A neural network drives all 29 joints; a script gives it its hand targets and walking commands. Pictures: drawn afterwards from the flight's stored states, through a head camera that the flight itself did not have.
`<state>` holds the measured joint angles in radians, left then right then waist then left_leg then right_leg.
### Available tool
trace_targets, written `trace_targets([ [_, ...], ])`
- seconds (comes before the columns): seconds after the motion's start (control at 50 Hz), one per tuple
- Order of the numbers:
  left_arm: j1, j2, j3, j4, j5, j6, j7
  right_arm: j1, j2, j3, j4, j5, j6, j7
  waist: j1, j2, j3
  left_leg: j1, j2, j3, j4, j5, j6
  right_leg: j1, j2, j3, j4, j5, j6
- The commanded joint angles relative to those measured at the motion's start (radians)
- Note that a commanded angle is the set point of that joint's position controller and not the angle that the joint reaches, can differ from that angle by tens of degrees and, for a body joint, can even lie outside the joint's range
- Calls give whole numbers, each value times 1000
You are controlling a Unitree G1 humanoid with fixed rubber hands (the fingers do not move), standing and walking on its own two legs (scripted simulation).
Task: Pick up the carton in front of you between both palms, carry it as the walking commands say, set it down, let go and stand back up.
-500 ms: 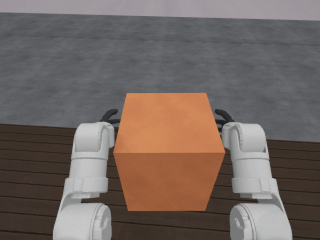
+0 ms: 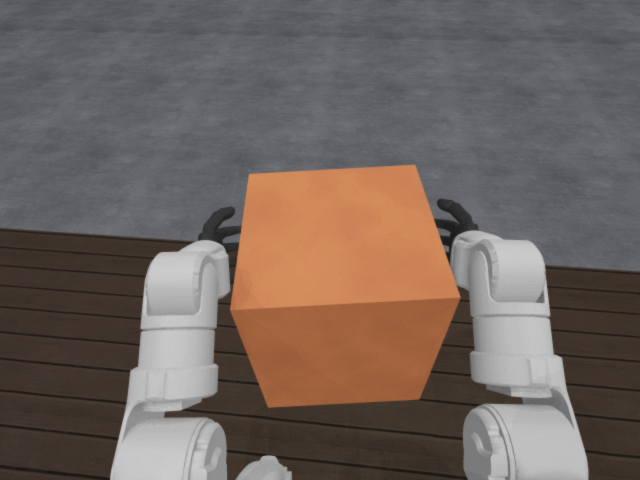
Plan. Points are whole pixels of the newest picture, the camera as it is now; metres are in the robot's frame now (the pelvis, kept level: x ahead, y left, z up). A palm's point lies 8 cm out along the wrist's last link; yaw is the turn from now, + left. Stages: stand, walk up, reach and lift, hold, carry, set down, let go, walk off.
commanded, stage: carry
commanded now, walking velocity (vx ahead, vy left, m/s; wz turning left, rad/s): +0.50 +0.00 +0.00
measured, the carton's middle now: (338, 291) +0.35 +0.01 +0.04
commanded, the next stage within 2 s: none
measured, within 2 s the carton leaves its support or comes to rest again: neither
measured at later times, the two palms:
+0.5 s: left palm (237, 162) +0.63 +0.19 +0.03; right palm (403, 169) +0.61 -0.11 +0.04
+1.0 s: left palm (261, 92) +0.91 +0.19 +0.01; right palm (388, 88) +0.94 -0.11 +0.01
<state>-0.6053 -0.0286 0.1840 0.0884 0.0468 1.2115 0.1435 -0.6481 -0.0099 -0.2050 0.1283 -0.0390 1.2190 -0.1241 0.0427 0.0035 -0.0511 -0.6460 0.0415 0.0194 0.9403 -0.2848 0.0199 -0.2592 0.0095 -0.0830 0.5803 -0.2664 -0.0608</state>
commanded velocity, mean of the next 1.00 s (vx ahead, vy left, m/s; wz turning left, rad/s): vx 0.50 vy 0.00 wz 0.00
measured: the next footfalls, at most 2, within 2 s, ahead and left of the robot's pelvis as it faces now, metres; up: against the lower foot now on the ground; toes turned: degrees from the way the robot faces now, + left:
left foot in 0.20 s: +0.27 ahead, +0.11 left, -0.04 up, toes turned +3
right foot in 0.74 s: +0.60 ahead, -0.02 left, -0.09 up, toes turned -2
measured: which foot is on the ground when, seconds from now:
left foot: up 0.00-0.18, down 0.20-0.72, up 0.74-1.00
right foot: down 0.00-0.20, up 0.22-0.72, down 0.74-1.00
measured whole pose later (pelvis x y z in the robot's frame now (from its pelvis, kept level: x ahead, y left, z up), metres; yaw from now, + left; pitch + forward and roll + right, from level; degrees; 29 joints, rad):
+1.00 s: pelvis +0.57 +0.02 -0.08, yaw +1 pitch +5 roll +1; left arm -0.60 -0.02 0.20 0.08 0.04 1.19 0.13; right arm -0.63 0.02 -0.20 0.10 -0.07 1.20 -0.12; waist 0.05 0.00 -0.01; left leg -0.70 0.05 -0.01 1.07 -0.30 0.02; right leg -0.35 0.07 -0.10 0.56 -0.17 -0.13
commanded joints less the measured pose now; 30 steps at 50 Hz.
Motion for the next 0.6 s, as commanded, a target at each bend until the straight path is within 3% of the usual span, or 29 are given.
trace_targets([
  [0.0,-768,-1073,-638,-165,-462,-27,-244,-653,1091,603,-120,364,-28,192,39,-129,-337,-83,-13,25,-154,168,1,346,-215,233,-124,552,-126],
  [0.06,-724,-1073,-647,-116,-456,-29,-261,-616,1063,601,-102,331,-25,200,69,-132,-317,-4,-53,69,-356,307,15,360,-165,169,-80,603,-93],
  [0.1,-716,-1078,-652,-85,-455,-36,-271,-603,1049,592,-85,313,-26,208,62,-144,-303,116,-62,80,-459,383,42,327,-162,149,-39,580,-67],
  [0.12,-711,-1084,-655,-66,-457,-40,-275,-593,1042,582,-69,302,-27,213,40,-142,-311,202,-64,84,-506,418,56,310,-154,130,24,594,-47],
  [0.14,-713,-1092,-659,-46,-460,-43,-279,-570,1035,569,-44,290,-30,217,-5,-114,-343,353,-74,109,-559,470,65,265,-129,84,145,604,-19],
  [0.16,-714,-1096,-660,-22,-461,-48,-283,-553,1021,553,-21,280,-34,223,-49,-68,-394,550,-49,102,-533,477,62,150,-95,44,308,481,8],
  [0.18,-703,-1100,-656,-1,-454,-53,-287,-536,1004,537,2,275,-37,230,-50,65,-465,785,154,-124,-401,650,68,-92,-58,43,515,14,32],
  [0.2,-716,-1136,-647,40,-454,-47,-286,-542,971,514,31,256,-41,231,-74,249,-540,1015,370,-497,-399,691,203,-380,70,57,723,-338,66],
  [0.22,-724,-1131,-644,41,-448,-50,-284,-525,984,511,47,265,-49,235,-102,269,-556,1025,369,-568,-408,562,279,-481,40,106,833,-347,47],
  [0.24,-749,-1152,-650,10,-453,-58,-281,-550,1020,527,14,282,-64,243,-107,254,-522,954,323,-571,-457,316,271,-553,11,121,838,-302,29],
  [0.26,-797,-1176,-662,-31,-464,-69,-275,-617,1070,555,-39,318,-74,251,-98,152,-465,845,276,-513,-486,232,232,-545,-24,119,786,-244,23],
  [0.28,-812,-1195,-666,-59,-467,-80,-265,-684,1112,588,-96,357,-83,255,-83,106,-432,748,250,-454,-513,226,200,-508,-45,118,715,-190,24],
  [0.34,-750,-1196,-677,-125,-441,-98,-230,-729,1163,656,-202,427,-97,260,-62,100,-435,645,215,-323,-533,328,194,-431,-61,97,589,-109,31],
  [0.44,-588,-1135,-695,-149,-363,-121,-200,-602,1149,714,-226,442,-112,271,-103,104,-461,800,177,-219,-461,735,188,-554,-55,60,423,54,44],
  [0.52,-571,-1064,-705,-181,-332,-127,-200,-605,1113,758,-258,460,-123,279,-131,88,-410,823,123,-164,-435,803,169,-545,-24,33,223,247,24],
  [0.58,-575,-995,-693,-203,-319,-109,-200,-607,1069,770,-269,472,-113,274,-156,75,-366,817,93,-135,-404,760,160,-476,10,-3,32,377,3],
])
